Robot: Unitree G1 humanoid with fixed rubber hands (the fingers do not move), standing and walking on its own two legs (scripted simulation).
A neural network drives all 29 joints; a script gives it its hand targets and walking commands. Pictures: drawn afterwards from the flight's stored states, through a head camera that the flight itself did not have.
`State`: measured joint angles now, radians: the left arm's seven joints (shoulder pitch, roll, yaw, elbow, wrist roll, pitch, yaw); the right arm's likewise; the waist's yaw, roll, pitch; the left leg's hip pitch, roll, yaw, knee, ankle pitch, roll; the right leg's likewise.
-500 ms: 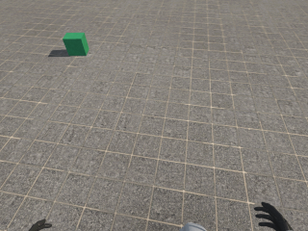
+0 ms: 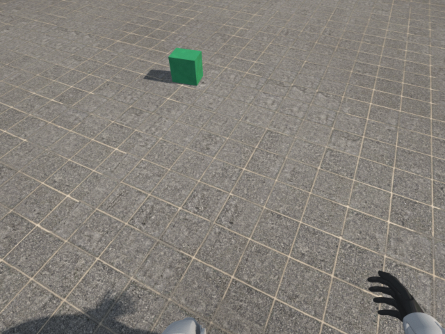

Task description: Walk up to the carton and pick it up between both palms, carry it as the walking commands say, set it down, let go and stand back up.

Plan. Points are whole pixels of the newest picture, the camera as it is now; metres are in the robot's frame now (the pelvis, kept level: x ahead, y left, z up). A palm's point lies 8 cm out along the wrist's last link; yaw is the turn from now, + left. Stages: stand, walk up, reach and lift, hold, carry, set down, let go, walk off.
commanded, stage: walk up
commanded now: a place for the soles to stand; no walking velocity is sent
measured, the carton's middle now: (186, 66) +2.06 +0.35 -0.63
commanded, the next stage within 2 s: none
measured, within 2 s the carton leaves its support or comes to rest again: neither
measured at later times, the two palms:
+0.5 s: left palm (53, 260) +0.27 +0.38 -0.07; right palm (351, 200) +0.42 -0.29 -0.07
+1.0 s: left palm (82, 152) +0.57 +0.42 -0.07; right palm (310, 155) +0.60 -0.23 -0.10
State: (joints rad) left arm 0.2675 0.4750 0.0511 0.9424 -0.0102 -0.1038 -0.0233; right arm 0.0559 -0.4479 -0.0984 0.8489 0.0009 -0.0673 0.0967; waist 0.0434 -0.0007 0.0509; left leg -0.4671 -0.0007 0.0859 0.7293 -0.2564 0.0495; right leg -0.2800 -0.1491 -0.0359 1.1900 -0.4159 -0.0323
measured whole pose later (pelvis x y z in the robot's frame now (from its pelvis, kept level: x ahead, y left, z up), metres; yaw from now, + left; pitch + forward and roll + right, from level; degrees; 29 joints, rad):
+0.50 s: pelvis +0.26 +0.02 +0.01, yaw +7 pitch -1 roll -1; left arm 0.30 0.48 0.08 0.93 0.02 -0.12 -0.05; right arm 0.15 -0.45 -0.09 0.96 -0.01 -0.07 0.12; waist 0.04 0.02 -0.02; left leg -0.53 0.08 0.05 0.72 -0.27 0.01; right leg -0.21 -0.15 -0.16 0.68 -0.44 0.03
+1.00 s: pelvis +0.51 +0.09 +0.01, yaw +7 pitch -1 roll -2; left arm 0.20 0.42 0.07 0.90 0.00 -0.13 -0.03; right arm 0.24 -0.43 -0.05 0.99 -0.01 -0.08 0.06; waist -0.01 0.07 0.02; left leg -0.51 0.05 0.00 1.11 -0.43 0.02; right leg -0.40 -0.06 -0.13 0.71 -0.29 -0.01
